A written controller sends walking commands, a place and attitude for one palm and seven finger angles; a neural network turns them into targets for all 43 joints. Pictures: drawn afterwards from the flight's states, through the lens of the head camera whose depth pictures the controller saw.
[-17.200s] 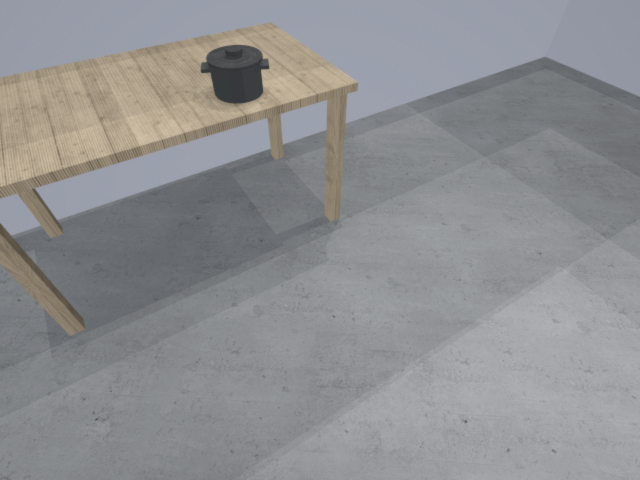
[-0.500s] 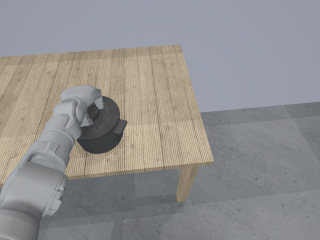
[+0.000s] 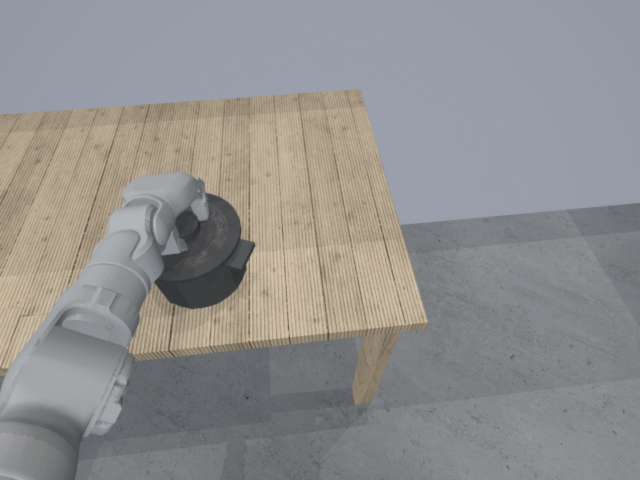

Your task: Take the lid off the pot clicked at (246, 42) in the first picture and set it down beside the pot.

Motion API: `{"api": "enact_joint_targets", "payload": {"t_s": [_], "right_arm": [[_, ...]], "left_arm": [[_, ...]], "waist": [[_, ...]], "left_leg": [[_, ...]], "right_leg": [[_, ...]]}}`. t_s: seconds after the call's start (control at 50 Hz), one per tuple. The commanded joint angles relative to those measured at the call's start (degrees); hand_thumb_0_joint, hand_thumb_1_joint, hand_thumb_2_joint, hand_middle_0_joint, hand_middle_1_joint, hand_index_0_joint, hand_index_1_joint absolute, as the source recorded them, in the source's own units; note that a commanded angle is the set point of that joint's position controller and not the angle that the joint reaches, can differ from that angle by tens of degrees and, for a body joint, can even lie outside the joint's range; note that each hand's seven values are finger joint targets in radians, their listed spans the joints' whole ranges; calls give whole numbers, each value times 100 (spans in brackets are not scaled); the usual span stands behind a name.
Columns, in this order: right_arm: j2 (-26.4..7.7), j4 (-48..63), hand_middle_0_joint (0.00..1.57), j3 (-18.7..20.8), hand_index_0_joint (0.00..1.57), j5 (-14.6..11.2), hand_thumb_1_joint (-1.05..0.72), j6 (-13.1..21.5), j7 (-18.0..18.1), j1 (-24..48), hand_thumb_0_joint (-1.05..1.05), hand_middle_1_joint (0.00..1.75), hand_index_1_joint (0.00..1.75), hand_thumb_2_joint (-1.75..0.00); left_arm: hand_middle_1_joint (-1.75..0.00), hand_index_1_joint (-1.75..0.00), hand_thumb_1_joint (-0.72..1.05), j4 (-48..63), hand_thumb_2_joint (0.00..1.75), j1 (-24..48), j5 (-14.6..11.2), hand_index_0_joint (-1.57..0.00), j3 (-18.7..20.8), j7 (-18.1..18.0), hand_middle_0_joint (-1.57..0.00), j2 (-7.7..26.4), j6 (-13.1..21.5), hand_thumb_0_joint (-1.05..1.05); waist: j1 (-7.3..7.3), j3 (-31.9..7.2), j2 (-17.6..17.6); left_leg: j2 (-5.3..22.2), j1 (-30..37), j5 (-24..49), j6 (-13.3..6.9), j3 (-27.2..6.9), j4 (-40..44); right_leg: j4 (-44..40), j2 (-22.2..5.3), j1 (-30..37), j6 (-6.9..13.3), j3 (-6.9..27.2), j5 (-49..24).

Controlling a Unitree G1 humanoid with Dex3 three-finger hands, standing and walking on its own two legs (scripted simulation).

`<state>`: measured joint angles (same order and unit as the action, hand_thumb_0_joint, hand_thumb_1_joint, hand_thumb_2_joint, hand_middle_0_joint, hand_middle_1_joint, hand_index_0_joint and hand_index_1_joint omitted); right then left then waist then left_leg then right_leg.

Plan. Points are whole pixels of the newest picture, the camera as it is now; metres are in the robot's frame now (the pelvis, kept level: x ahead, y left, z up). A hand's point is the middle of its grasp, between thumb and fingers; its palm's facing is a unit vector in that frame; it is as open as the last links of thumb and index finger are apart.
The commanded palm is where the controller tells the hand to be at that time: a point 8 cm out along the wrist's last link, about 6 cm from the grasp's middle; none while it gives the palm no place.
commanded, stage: lift the lid straight up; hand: left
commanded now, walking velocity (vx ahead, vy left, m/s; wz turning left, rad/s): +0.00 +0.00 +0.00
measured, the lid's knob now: (182, 226) +0.47 +0.19 +0.01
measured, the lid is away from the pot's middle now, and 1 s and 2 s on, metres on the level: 0.01 0.01 0.01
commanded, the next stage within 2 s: move the lid sideways beside the pot in 1.78 s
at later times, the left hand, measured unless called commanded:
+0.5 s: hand (173, 215) +0.45 +0.19 +0.07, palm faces -0.35 -0.07 -0.94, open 8.1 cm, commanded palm +0.44 +0.19 +0.15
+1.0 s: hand (160, 193) +0.45 +0.19 +0.10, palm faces -0.34 -0.06 -0.94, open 8.1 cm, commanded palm +0.45 +0.19 +0.19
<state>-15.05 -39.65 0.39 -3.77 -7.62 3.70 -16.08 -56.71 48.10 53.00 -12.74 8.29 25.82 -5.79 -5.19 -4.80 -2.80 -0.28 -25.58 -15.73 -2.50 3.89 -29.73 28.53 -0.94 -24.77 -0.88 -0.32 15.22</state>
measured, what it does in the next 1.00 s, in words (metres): stands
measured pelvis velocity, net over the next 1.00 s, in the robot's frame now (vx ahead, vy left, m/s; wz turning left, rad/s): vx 0.00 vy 0.00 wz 0.02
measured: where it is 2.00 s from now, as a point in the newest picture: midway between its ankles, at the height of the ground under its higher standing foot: outside the picture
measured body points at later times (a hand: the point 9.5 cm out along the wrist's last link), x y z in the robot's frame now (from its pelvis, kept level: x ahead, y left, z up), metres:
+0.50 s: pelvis +0.01 +0.00 +0.00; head +0.05 -0.02 +0.45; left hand +0.46 +0.19 +0.12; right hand +0.11 -0.26 -0.13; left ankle -0.02 +0.09 -0.73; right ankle -0.02 -0.13 -0.73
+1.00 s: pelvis +0.00 +0.00 +0.01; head +0.05 -0.02 +0.45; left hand +0.47 +0.19 +0.15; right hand +0.10 -0.26 -0.12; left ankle -0.02 +0.09 -0.73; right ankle -0.02 -0.13 -0.73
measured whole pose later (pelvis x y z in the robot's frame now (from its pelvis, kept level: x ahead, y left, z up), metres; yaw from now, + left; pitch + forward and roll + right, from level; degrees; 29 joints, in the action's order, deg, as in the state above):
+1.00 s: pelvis +0.00 +0.00 +0.01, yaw +1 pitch +8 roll +0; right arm -15.4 -39.8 -1.1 -4.2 -5.1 4.8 -13.0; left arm -51.1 51.9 51.9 -12.8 14.8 27.1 -8.4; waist -4.3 -2.8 -3.5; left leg -0.9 -19.0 -13.6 -2.2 2.7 -24.6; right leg 24.1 -1.3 -18.0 -0.7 -1.4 13.9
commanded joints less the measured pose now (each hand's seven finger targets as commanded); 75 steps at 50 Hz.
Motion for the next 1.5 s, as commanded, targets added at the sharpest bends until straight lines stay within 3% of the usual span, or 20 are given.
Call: {"api": "enact_joint_targets", "payload": {"t_s": [0.0, 0.1, 0.18, 0.22, 0.26, 0.32, 0.46, 0.5, 0.56, 0.6, 0.62, 0.78, 0.9, 1.04, 1.1, 1.24, 1.3, 1.36, 1.4, 1.48], "right_arm": [[-839, 470, 20, 239, 20, -11, -90, 187, 79, -129, 0, 30, 30, -90], [-775, 478, 20, 253, 20, -7, -90, 316, 74, -77, 0, 30, 30, -90], [-795, 459, 20, 231, 20, -3, -90, 318, 57, -1, 0, 30, 30, -90], [-776, 483, 20, 234, 20, -16, -90, 366, 62, 63, 0, 30, 30, -90], [-780, 423, 20, 226, 20, -28, -90, 343, 45, 90, 0, 30, 30, -90], [-791, 450, 20, 206, 20, -20, -90, 334, 29, 144, 0, 30, 30, -90], [-763, 517, 20, 157, 20, -40, -90, 267, 19, 375, 0, 30, 30, -90], [-744, 622, 20, 134, 20, -38, -90, 299, 40, 438, 0, 30, 30, -90], [-767, 573, 20, 92, 20, -55, -90, 262, 106, 469, 0, 30, 30, -90], [-730, 632, 20, 95, 20, -65, -90, 313, 112, 480, 0, 30, 30, -90], [-743, 611, 20, 105, 20, -60, -90, 329, 127, 466, 0, 30, 30, -90], [-728, 648, 20, 77, 20, -75, -90, 387, 149, 506, 0, 30, 30, -90], [-778, 621, 20, 63, 20, -49, -90, 430, 162, 458, 0, 30, 30, -90], [-766, 616, 20, 102, 20, -40, -90, 489, 98, 440, 0, 30, 30, -90], [-821, 655, 20, 83, 20, -20, -90, 457, 72, 456, 0, 30, 30, -90], [-766, 730, 20, 121, 20, -38, -90, 477, -58, 617, 0, 30, 30, -90], [-792, 763, 20, 81, 20, -43, -90, 456, -82, 684, 0, 30, 30, -90], [-766, 697, 20, 71, 20, -89, -90, 405, -66, 744, 0, 30, 30, -90], [-795, 732, 20, 35, 20, -72, -90, 447, -34, 758, 0, 30, 30, -90], [-710, 768, 20, 35, 20, -66, -90, 563, -3, 782, 0, 30, 30, -90]], "left_arm": [[-112, -110, 62, 1287, 93, 3131, -28, -80, 437, -304, -84, 1237, 31, 0], [-112, -110, 62, 1835, 93, 3312, -4, -80, 492, -352, -84, 1269, 114, 0], [-112, -110, 62, 1630, 93, 3077, -92, -80, 728, -374, -84, 1454, 1, 0], [-112, -110, 62, 2033, 93, 3377, -98, -80, 588, -364, -84, 1396, 34, 0], [-112, -110, 62, 1741, 93, 3148, 0, -80, 400, -327, -84, 1165, -62, 0], [-112, -110, 62, 1897, 93, 3237, 20, -80, 617, -305, -84, 1465, -114, 0], [-112, -110, 62, 1688, 93, 3133, 30, -80, 521, -168, -84, 1381, -375, 0], [-112, -110, 62, 2091, 93, 3409, -34, -80, 486, -99, -84, 1390, -319, 0], [-112, -110, 62, 1700, 93, 3294, 42, -80, 556, -7, -84, 1545, -393, 0], [-112, -110, 62, 2001, 93, 3623, -51, -80, 332, 74, -84, 1295, -328, 0], [-112, -110, 62, 2048, 93, 3646, -10, -80, 563, 74, -84, 1579, -299, 0], [-112, -110, 62, 1995, 93, 3772, -40, -80, 471, 251, -84, 1466, -231, 0], [-112, -110, 62, 1990, 93, 3780, -1, -80, 726, 269, -84, 1863, -214, 0], [-112, -110, 62, 2135, 93, 3879, 7, -80, 529, 369, -84, 1606, -301, 0], [-112, -110, 62, 2153, 93, 3682, -13, -80, 922, 411, -84, 2083, -351, 0], [-112, -110, 62, 2682, 93, 3728, -24, -80, 570, 524, -84, 1643, -533, 0], [-112, -110, 62, 2855, 93, 3725, -62, -80, 714, 589, -84, 1858, -601, 0], [-112, -110, 62, 2375, 93, 3812, -54, -80, 317, 679, -84, 1424, -791, 0], [-112, -110, 62, 2751, 93, 4221, -74, -80, 633, 716, -84, 1871, -707, 0], [-112, -110, 62, 2882, 93, 4420, -87, -80, 372, 760, -84, 1491, -602, 0]], "waist": [[-141, -2293, 57], [-85, -2738, -381], [-3, -2625, 55], [-48, -2781, -52], [-64, -2479, -12], [14, -2549, -31], [50, -2286, 236], [36, -2466, -51], [43, -2258, 301], [-30, -2232, 98], [26, -2398, 120], [4, -2235, 30], [72, -2489, 139], [45, -2530, -29], [158, -2591, 127], [126, -2533, -77], [164, -2583, 23], [58, -2016, 227], [120, -2379, 124], [71, -2378, -131]], "left_leg": [[51, 1742, 2310, -168, -324, 121], [71, 2322, 3046, -129, -453, 80], [30, 2044, 2954, -151, -404, 142], [22, 2233, 3038, -165, -415, 152], [39, 2186, 3097, -145, -443, 150], [19, 2155, 3053, -148, -436, 181], [-24, 1914, 2674, -159, -372, 249], [-28, 2047, 2753, -162, -379, 283], [-55, 1844, 2429, -185, -343, 335], [-41, 1924, 2383, -184, -341, 356], [-43, 2034, 2471, -194, -379, 347], [-34, 1983, 2394, -178, -394, 400], [-57, 2035, 2516, -193, -399, 443], [-21, 2317, 2886, -182, -453, 402], [-26, 2208, 3049, -185, -477, 437], [35, 2569, 3449, -147, -577, 379], [23, 2534, 3505, -133, -612, 409], [27, 2266, 2802, -126, -541, 482], [-28, 2390, 2736, -126, -583, 547], [9, 2628, 2918, -84, -645, 540]], "right_leg": [[-177, 224, 708, 277, -124, -2134], [-157, 207, 761, 289, -136, -2383], [-207, 209, 1070, 272, -114, -2628], [-205, 187, 1137, 251, -111, -2756], [-232, 198, 917, 259, -152, -2629], [-214, 173, 1117, 267, -139, -2695], [-266, 149, 1274, 258, -138, -2682], [-268, 119, 1401, 268, -100, -2747], [-326, 118, 1439, 253, -85, -2684], [-355, 107, 1384, 253, -83, -2602], [-350, 108, 1442, 262, -73, -2628], [-404, 99, 1354, 278, -83, -2502], [-405, 87, 1641, 258, -61, -2702], [-420, 91, 1456, 254, -106, -2729], [-397, 72, 1730, 248, -93, -2915], [-423, 89, 1402, 244, -148, -2732], [-420, 84, 1558, 242, -149, -2792], [-503, 94, 1273, 246, -196, -2388], [-480, 85, 1507, 270, -154, -2425], [-537, 85, 1266, 294, -181, -2243]]}}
